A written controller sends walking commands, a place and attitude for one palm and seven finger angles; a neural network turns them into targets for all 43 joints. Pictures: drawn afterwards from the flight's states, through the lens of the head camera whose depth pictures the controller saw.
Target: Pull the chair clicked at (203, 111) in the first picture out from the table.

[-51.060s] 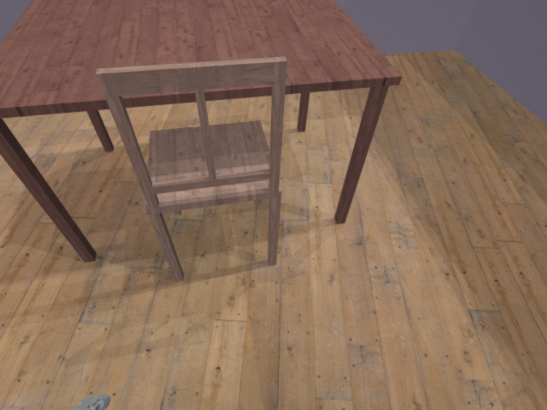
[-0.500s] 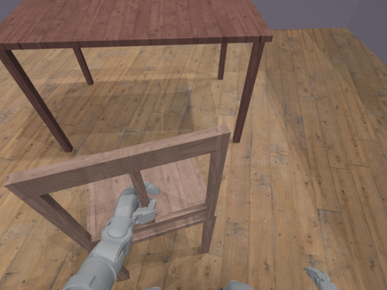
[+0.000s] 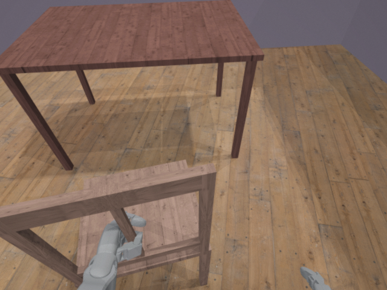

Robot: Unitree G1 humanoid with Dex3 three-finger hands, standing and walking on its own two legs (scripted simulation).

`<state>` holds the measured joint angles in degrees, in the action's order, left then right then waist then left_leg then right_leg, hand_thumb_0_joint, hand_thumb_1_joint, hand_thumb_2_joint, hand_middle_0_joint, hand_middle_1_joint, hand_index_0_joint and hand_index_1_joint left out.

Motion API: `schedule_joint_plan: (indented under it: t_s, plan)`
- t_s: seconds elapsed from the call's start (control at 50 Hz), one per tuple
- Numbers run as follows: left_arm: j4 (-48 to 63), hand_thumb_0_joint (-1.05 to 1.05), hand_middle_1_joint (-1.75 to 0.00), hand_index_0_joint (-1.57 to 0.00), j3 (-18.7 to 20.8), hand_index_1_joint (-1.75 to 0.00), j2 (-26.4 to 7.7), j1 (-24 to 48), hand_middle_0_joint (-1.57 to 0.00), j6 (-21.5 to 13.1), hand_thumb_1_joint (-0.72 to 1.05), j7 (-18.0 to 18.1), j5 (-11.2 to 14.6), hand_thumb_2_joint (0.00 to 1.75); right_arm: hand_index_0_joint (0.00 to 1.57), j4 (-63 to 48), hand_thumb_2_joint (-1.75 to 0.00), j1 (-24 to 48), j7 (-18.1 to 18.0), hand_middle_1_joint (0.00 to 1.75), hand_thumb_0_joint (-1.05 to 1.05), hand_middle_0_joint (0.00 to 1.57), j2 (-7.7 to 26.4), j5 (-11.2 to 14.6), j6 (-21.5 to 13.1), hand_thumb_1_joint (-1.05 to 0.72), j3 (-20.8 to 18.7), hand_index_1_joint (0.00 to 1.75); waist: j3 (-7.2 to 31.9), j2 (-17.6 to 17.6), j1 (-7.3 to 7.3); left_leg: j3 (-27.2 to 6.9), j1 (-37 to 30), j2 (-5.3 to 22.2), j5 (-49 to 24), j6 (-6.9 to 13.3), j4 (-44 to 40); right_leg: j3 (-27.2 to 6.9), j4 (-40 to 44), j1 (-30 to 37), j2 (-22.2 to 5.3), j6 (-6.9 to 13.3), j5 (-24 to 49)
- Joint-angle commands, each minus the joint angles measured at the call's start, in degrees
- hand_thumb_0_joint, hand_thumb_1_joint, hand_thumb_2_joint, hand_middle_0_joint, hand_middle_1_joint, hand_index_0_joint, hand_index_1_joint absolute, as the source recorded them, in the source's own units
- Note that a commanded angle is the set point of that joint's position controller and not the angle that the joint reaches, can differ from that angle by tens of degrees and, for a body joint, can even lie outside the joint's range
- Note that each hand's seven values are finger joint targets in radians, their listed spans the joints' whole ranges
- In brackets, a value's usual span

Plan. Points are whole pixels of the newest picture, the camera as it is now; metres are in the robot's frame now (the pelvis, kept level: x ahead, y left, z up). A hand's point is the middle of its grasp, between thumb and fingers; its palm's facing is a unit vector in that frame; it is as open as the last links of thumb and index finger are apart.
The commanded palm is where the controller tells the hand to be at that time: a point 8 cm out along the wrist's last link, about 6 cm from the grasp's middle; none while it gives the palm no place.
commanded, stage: stop walking, hand still on the chair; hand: left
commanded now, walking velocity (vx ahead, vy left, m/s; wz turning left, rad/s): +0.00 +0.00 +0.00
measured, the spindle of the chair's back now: (130, 234) +0.26 +0.17 -0.08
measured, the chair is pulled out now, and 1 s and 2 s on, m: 0.61 0.61 0.61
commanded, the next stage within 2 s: open the thumb and straighten the fingers in 0.42 s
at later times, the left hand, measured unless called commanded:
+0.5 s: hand (137, 244) +0.24 +0.14 -0.07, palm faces +0.02 -0.98 -0.18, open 5.3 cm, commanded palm +0.21 +0.19 -0.05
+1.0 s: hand (131, 236) +0.25 +0.16 -0.06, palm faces +0.00 -0.99 -0.17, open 13.9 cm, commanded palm +0.23 +0.21 -0.04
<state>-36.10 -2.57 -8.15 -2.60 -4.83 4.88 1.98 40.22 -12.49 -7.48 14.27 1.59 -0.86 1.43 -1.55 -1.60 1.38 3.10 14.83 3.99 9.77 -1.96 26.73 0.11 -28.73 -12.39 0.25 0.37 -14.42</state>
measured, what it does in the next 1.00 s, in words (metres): stands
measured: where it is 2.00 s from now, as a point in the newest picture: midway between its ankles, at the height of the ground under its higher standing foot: outside the picture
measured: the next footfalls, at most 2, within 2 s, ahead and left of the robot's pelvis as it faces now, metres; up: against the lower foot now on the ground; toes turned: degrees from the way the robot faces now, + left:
none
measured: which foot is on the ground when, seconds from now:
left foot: down 0.00-1.00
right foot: down 0.00-1.00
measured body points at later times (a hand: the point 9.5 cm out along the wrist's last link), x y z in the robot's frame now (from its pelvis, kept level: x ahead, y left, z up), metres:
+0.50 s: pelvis +0.01 +0.01 +0.00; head +0.01 +0.00 +0.45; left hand +0.23 +0.20 -0.05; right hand +0.16 -0.22 -0.10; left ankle +0.05 +0.14 -0.74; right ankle +0.01 -0.11 -0.74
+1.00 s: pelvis +0.03 +0.01 -0.03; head +0.05 -0.01 +0.42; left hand +0.25 +0.21 -0.05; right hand +0.21 -0.22 -0.11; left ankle +0.05 +0.14 -0.74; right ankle +0.01 -0.11 -0.74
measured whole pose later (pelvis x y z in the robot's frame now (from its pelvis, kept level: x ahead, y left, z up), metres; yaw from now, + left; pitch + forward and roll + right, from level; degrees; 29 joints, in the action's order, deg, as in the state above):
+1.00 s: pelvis +0.03 +0.01 -0.03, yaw +3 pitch +7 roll +0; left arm -9.0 -3.8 -10.6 -12.0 10.4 0.9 3.4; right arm 30.9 -13.0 -3.3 14.7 2.7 -7.0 1.8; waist 4.7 -2.8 2.1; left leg 0.6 31.4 1.5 19.1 -0.9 43.7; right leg 2.3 -44.9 -27.0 -2.7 -0.7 -24.7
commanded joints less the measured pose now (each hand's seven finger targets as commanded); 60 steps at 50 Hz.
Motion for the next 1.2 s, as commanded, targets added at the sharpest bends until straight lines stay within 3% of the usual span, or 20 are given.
schedule_joint_plan:
  t_s: [0.0, 0.06, 0.26, 0.4, 0.5, 0.52, 0.54, 0.58, 0.6, 0.62, 0.66, 0.7, 0.72, 0.74, 0.78, 0.94, 1.0, 1.02, 1.1, 1.18]
  plan:
    - [13.93, 0.0, -1.45, -0.5, 2.41, -1.45, -8.33, 11.68, -0.5, -3.19, 0.9, 0.59, -1.4, 0.9, 0.2, -8.99, -0.9, 5.93, -0.14, 0.3, 0.0, 0.2, 4.48, -0.33, -2.74, -0.9, -1.48, 0.3, 10.69, 0.19, -0.53, -4.16, -10.58, 2.97, -6.23, 3.51, -2.13, -4.5, 7.64, -3.17, -6.25, 0.9, 8.92]
    - [14.81, 0.0, -1.45, -0.5, 2.46, -1.45, -8.41, 10.19, -0.5, -3.13, 0.9, 0.62, -1.48, 0.9, 0.2, -9.31, -0.9, 6.22, -0.13, 0.3, 0.0, 0.2, 4.5, -0.42, -2.66, -0.9, -1.43, 0.3, 10.94, -1.98, -0.7, -4.19, -11.41, 3.11, -8.44, 3.61, -2.84, -3.84, 7.19, -2.9, -5.87, 0.88, 9.52]
    - [15.57, 0.0, -1.45, -0.5, 2.12, -1.45, -8.07, 8.49, -0.5, -2.53, 0.9, 0.68, -1.6, 0.9, 0.2, -9.98, -0.9, 6.46, -0.06, 0.3, 0.0, 0.2, 4.47, -0.62, -1.82, -0.9, -1.18, 0.3, 10.69, -2.11, -0.97, -4.3, -12.29, 3.12, -7.98, 3.69, -3.81, -3.67, 7.87, -3.04, -5.64, 0.92, 8.26]
    - [15.95, 0.0, -1.45, -0.5, 1.49, -1.45, -7.49, 8.12, -0.5, -2.25, 0.9, 0.56, -1.59, 0.9, 0.2, -10.02, -0.9, 6.87, -0.13, 0.3, 0.0, 0.2, 4.05, -0.65, -1.52, -0.9, -0.78, 0.3, 10.73, 0.69, -1.05, -4.24, -12.62, 3.12, -8.33, 3.76, -3.61, -3.57, 8.34, -2.91, -5.86, 0.68, 9.13]
    - [17.65, 0.0, -1.45, -0.5, 2.09, -1.45, -8.35, 6.86, -0.5, -2.52, 0.9, 0.61, -1.63, 0.9, 0.2, -10.15, -0.9, 7.25, -0.09, 0.3, 0.0, 0.2, 3.9, -0.76, -1.4, -0.9, -0.7, 0.3, 9.99, -0.8, -1.2, -4.34, -12.08, 2.93, -7.66, 3.8, -3.92, -3.55, 8.86, -3.11, -5.98, 0.76, 8.02]
    - [13.36, 0.0, -1.45, -0.5, -2.57, -1.45, -5.46, 0.27, -0.5, 1.87, 0.78, -1.45, -0.17, 0.84, 0.2, -10.96, -0.9, 5.27, 2.21, 0.3, 0.0, 0.2, 7.04, 1.44, -2.0, -0.9, -1.84, 0.3, 9.52, 1.87, 2.33, -3.52, -4.42, 0.04, -2.64, 2.65, -3.28, 2.01, 4.71, -2.51, -4.74, 0.77, 5.11]
    - [16.76, 0.0, -1.45, -0.5, 0.79, -1.45, -6.6, 2.81, -0.5, 2.23, 0.66, -2.27, 0.98, 0.78, 0.2, -11.92, -0.9, 6.14, 3.44, 0.3, 0.0, 0.2, 6.45, 2.13, -2.44, -0.9, -1.58, 0.3, 6.61, 6.98, 1.1, -3.11, -0.73, -0.12, 1.06, 3.28, -2.15, 2.33, 3.57, -4.74, -3.69, 0.54, 4.26]
    - [22.65, 0.0, -1.45, -0.5, 2.94, -1.45, -9.52, 5.23, -0.5, 1.64, 0.42, -3.28, 1.51, 0.67, 0.2, -13.18, -0.9, 7.49, 3.92, 0.3, 0.0, 0.2, 6.56, 1.93, -3.82, -0.9, -2.41, 0.3, 9.14, 4.17, 0.77, -2.48, 0.59, -1.18, 3.74, 3.97, 0.38, 1.7, 2.21, -5.71, -3.27, 0.42, 2.61]
    - [24.65, 0.0, -1.45, -0.5, 2.15, -1.45, -8.49, 3.81, -0.5, 1.78, 0.3, -3.62, 1.56, 0.61, 0.2, -13.98, -0.9, 7.41, 4.28, 0.3, 0.0, 0.2, 6.33, 1.77, -4.74, -0.9, -2.27, 0.3, 9.88, 2.49, 0.54, -2.58, 1.34, -1.54, 4.23, 3.94, 1.39, 1.75, 1.18, -6.7, -3.07, 0.58, 1.81]
    - [27.46, 0.0, -1.45, -0.5, 2.04, -1.45, -9.13, 3.01, -0.5, 2.11, 0.17, -3.78, 1.35, 0.55, 0.2, -14.52, -0.9, 7.25, 4.67, 0.3, 0.0, 0.2, 6.41, 1.81, -5.35, -0.9, -2.41, 0.3, 11.42, -1.51, 0.21, -2.69, 1.47, -1.67, 3.84, 3.7, 2.14, 1.45, 0.17, -6.78, -3.04, 1.12, 1.58]
    - [29.28, 0.0, -1.45, -0.5, -1.2, -1.45, -5.88, 3.01, -0.5, 3.09, -0.07, -4.18, 0.99, 0.43, 0.2, -15.06, -0.9, 6.74, 5.1, 0.3, 0.0, 0.2, 6.01, 1.61, -6.39, -0.9, -2.15, 0.3, 11.81, -2.72, 1.12, -2.71, 2.21, -1.82, 3.95, 3.58, 4.06, 2.28, -1.64, -9.58, -2.71, 0.94, 1.08]
    - [29.81, 0.0, -1.45, -0.5, -1.01, -1.45, -5.34, -0.48, -0.5, 4.86, -0.31, -4.22, 0.94, 0.32, 0.2, -15.85, -0.9, 6.27, 5.31, 0.3, 0.0, 0.2, 6.29, 1.49, -7.17, -0.9, -2.44, 0.3, 12.99, -2.09, 0.79, -2.74, 3.84, -2.03, 4.48, 3.49, 5.94, 2.6, -3.48, -11.07, -2.5, 0.76, 0.66]
    - [29.21, 0.0, -1.38, -0.47, 0.03, -1.38, -6.47, -1.63, -0.47, 6.02, -0.43, -4.03, 1.22, 0.26, 0.2, -15.85, -0.9, 5.74, 5.3, 0.3, 0.0, 0.2, 6.76, 1.48, -7.41, -0.9, -2.62, 0.3, 12.91, 1.1, 1.01, -3.51, 5.1, -1.85, 4.85, 3.5, 6.37, 2.86, -4.04, -11.42, -2.19, 0.79, 0.35]
    - [32.42, 0.0, -1.3, -0.45, 3.89, -1.3, -10.92, 3.33, -0.45, 6.55, -0.55, -3.63, 1.41, 0.2, 0.2, -15.73, -0.9, 5.85, 4.93, 0.3, 0.0, 0.2, 7.6, 1.62, -7.33, -0.9, -2.64, 0.3, 14.01, 0.66, 0.97, -3.34, 5.38, -2.1, 5.9, 3.61, 6.65, 2.4, -4.16, -11.56, -2.25, 0.54, -0.34]
    - [33.31, 0.0, -1.16, -0.4, 2.23, -1.16, -8.39, 2.97, -0.4, 8.11, -0.55, -3.58, 1.51, 0.2, 0.2, -16.77, -0.9, 5.93, 4.37, 0.3, 0.0, 0.2, 7.09, 1.41, -8.11, -0.9, -2.54, 0.3, 14.9, 1.86, 0.88, -3.25, 5.69, -2.41, 6.09, 3.74, 7.9, 2.85, -5.37, -12.53, -2.18, 0.21, -0.6]
    - [39.43, 0.0, -0.58, -0.2, 0.01, -0.58, -6.08, -4.34, -0.2, 12.87, -0.55, -4.34, 1.31, 0.2, 0.2, -19.06, -0.9, 3.59, 3.83, 0.3, 0.0, 0.2, 7.27, 0.88, -9.74, -0.9, -2.3, 0.3, 16.58, 2.05, 0.9, -3.82, 7.28, -2.5, 0.18, 3.53, 12.32, 3.86, -9.96, -14.6, -2.11, 0.12, 4.98]
    - [41.86, 0.0, -0.36, -0.13, 1.36, -0.36, -7.39, -7.1, -0.13, 13.86, -0.55, -4.27, 1.06, 0.2, 0.2, -19.71, -0.9, 2.58, 3.55, 0.3, 0.0, 0.2, 7.28, 0.62, -9.93, -0.9, -2.24, 0.3, 16.89, 3.28, 0.76, -3.73, 8.14, -2.71, -1.73, 3.62, 13.97, 3.82, -11.08, -14.62, -2.1, -0.01, 7.62]
    - [42.14, 0.0, -0.29, -0.1, 4.06, -0.29, -10.69, -3.75, -0.1, 14.09, -0.55, -3.96, 0.9, 0.2, 0.2, -19.06, -0.9, 2.02, 3.29, 0.3, 0.0, 0.2, 7.87, 0.53, -9.73, -0.9, -2.27, 0.3, 16.85, 3.33, 1.22, -4.0, 8.49, -2.77, -2.01, 3.72, 14.47, 3.5, -11.21, -14.89, -1.96, 0.07, 8.41]
    - [45.15, 0.0, 0.0, 0.0, 1.7, 0.0, -8.35, -3.24, 0.0, 14.58, -0.55, -4.1, 0.27, 0.2, 0.2, -19.99, -0.9, 1.74, 2.99, 0.3, 0.0, 0.2, 7.05, 0.26, -9.98, -0.9, -1.93, 0.3, 17.57, 0.99, 1.34, -4.07, 7.84, -3.07, -3.13, 3.84, 15.63, 3.64, -12.31, -15.88, -2.07, -0.09, 8.62]
    - [44.93, 0.0, 0.0, 0.0, 2.98, 0.0, -9.25, -6.21, 0.0, 15.82, -0.55, -4.72, 1.33, 0.2, 0.2, -19.97, -0.9, 1.3, 2.6, 0.3, 0.0, 0.2, 7.12, 0.3, -9.92, -0.9, -1.75, 0.3, 17.86, 2.09, 1.39, -3.95, 8.72, -3.27, -3.39, 3.93, 16.75, 3.61, -12.45, -15.26, -2.09, -0.33, 10.39]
